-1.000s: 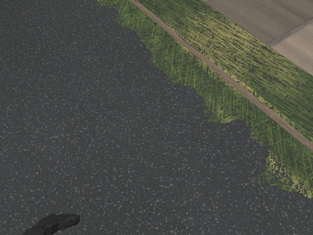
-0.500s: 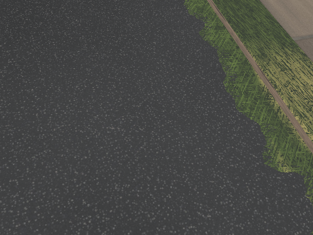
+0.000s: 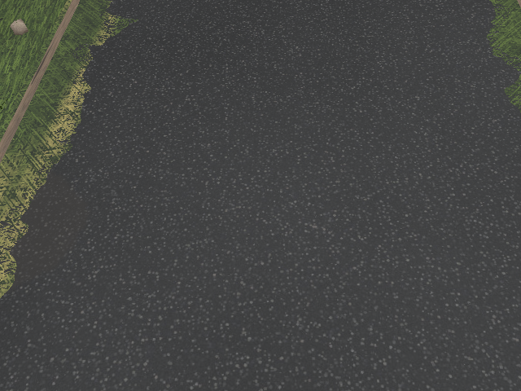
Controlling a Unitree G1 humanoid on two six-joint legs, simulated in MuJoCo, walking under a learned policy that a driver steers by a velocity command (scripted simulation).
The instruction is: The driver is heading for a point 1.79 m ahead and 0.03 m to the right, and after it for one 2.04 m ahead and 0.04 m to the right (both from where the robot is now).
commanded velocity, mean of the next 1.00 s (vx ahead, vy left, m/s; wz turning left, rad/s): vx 0.40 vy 0.00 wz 0.22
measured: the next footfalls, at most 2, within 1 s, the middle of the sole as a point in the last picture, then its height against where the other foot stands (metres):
left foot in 0.26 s outside the picture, level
right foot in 0.74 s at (287, 387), level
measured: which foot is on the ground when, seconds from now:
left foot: up 0.00-0.24, down 0.26-0.76, up 0.78-1.00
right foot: down 0.00-0.26, up 0.28-0.72, down 0.74-1.00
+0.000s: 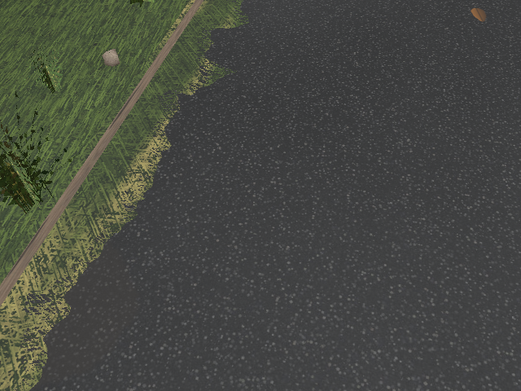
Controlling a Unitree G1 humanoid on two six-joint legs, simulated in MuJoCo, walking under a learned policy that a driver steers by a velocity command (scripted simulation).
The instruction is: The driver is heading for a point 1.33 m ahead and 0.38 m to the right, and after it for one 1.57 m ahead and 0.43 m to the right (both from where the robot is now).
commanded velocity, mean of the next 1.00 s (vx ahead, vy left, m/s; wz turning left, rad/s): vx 0.50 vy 0.00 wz -0.34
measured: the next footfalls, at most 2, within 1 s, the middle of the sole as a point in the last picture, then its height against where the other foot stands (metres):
left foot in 0.24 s outside the picture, level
right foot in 0.78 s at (330, 352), level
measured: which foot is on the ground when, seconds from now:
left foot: up 0.00-0.22, down 0.24-0.78, up 0.80-1.00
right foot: down 0.00-0.26, up 0.28-0.76, down 0.78-1.00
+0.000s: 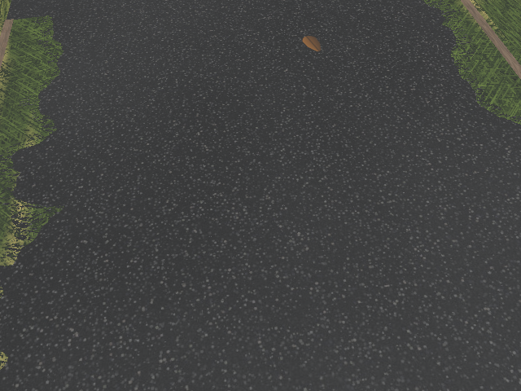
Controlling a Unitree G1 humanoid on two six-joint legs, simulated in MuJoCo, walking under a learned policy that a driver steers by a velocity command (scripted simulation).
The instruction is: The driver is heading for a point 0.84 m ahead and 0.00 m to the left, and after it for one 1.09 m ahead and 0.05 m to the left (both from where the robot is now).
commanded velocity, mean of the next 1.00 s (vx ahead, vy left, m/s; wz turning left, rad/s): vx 0.50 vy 0.00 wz -0.20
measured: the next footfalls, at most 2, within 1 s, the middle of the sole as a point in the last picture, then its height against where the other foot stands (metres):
left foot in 0.26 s outside the picture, level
right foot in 0.76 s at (353, 352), level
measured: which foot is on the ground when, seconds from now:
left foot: up 0.00-0.24, down 0.26-0.76, up 0.78-1.00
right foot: down 0.00-0.26, up 0.28-0.74, down 0.76-1.00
